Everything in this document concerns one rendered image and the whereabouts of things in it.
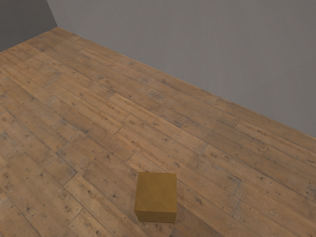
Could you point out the carton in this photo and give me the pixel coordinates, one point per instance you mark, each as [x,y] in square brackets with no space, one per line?
[156,197]

